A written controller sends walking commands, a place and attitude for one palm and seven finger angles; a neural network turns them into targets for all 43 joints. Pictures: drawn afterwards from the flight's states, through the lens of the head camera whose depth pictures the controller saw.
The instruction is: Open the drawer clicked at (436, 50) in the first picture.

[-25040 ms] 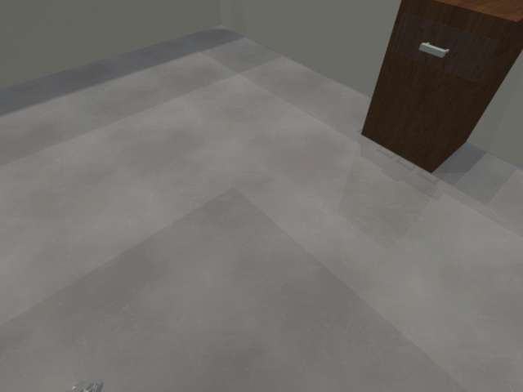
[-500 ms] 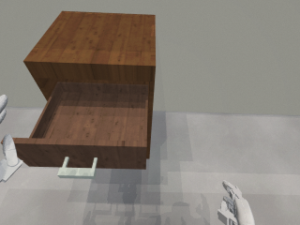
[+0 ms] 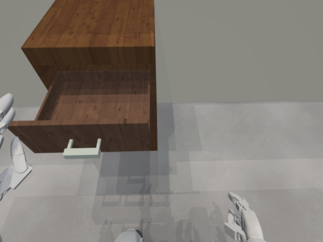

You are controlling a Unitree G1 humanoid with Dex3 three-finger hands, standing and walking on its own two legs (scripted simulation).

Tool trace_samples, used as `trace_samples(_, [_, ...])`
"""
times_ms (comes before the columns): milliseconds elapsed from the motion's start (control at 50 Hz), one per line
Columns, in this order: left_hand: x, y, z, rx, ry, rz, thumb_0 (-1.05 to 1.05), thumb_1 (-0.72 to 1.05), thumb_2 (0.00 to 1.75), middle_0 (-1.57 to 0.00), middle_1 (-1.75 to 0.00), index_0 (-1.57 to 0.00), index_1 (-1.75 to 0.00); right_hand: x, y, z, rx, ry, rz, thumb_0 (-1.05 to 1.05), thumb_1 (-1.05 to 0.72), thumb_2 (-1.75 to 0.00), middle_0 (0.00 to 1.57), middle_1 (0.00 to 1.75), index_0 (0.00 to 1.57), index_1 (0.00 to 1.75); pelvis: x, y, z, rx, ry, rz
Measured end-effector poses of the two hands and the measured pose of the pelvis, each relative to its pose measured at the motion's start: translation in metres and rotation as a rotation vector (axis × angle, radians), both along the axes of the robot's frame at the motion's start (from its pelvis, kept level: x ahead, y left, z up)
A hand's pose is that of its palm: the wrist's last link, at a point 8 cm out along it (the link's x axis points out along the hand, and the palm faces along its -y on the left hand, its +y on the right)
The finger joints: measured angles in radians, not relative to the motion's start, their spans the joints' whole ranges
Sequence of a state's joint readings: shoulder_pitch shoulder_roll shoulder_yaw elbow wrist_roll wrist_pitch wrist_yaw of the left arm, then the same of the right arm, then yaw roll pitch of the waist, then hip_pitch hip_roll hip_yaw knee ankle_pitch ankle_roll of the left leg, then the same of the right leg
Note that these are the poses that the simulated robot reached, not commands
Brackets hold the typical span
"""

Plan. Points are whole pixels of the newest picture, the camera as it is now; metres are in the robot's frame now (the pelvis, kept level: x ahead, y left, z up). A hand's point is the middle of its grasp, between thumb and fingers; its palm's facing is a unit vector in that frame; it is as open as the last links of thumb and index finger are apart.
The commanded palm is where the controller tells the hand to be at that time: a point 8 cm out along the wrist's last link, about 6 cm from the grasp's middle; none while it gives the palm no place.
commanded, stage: stop stepping back and stand still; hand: left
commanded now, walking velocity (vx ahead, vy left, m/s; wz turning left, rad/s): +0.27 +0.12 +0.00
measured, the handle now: (83, 147) +0.40 +0.30 -0.12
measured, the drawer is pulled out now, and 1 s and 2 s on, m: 0.30 0.30 0.30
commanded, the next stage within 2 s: let the arm hang, fingers relaxed in 0.64 s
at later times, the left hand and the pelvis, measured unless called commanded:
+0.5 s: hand out of the picture +0.11 +0.24 +0.18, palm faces +0.41 -0.78 -0.48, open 7.4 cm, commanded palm +0.06 +0.28 +0.19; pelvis -0.06 -0.01 +0.01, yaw +2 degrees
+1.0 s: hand out of the picture +0.02 +0.19 -0.15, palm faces +0.01 -0.98 -0.19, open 7.4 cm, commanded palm none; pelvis -0.07 +0.01 +0.01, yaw +2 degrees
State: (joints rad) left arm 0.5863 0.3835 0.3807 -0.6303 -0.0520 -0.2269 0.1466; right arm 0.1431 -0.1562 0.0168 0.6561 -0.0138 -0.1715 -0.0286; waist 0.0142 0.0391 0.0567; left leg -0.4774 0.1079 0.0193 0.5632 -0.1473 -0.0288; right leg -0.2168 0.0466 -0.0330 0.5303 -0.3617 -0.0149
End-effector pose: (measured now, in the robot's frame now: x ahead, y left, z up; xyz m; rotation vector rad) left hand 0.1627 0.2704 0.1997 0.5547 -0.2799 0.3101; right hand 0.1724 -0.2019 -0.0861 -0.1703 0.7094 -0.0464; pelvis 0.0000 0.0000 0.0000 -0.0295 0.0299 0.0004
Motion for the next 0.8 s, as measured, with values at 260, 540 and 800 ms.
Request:
trace_samples(260, [-0.047,-0.007,-0.01,-0.018,0.111,0.034,0.02,0.89,0.9,-0.21,-0.31,-0.21,-0.3,-0.072,-0.072,0.026,-0.126,0.038,-0.138,0.01,-0.91,-0.9,0.2,0.3,0.2,0.3,-0.031,-0.012,0.014,0.043,0.005,0.033])
trace_samples(540, [-0.094,0.006,0.001,-0.014,0.002,0.085,0.02,0.89,0.9,-0.21,-0.31,-0.21,-0.3,-0.072,-0.028,0.024,-0.043,-0.038,-0.053,0.01,-0.91,-0.9,0.2,0.3,0.2,0.3,-0.061,-0.007,0.01,0.023,-0.047,0.036])
trace_samples(800, [-0.056,0.023,-0.061,-0.09,0.218,0.055,0.01,0.89,0.9,-0.2,-0.3,-0.2,-0.3,-0.08,-0.009,0.004,-0.021,0.072,0.0,0.01,-0.9,-0.9,0.2,0.3,0.2,0.3,-0.059,0.009,0.008,0.028,-0.028,0.044])
